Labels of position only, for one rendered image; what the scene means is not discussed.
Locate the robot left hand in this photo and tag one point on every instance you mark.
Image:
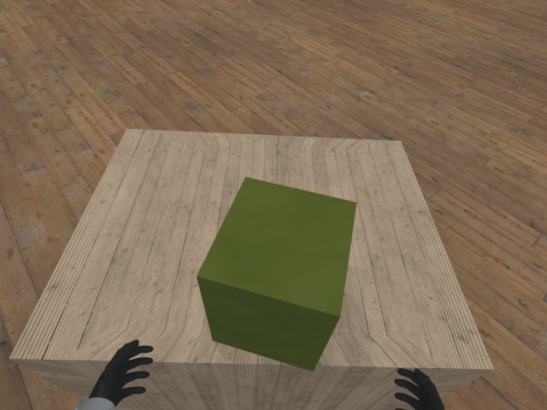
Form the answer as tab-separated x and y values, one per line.
114	377

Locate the robot right hand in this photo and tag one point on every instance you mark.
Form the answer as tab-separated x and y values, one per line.
426	392

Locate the pedestal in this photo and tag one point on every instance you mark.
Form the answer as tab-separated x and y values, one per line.
129	272

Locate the carton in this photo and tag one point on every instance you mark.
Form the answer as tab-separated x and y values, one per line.
273	280

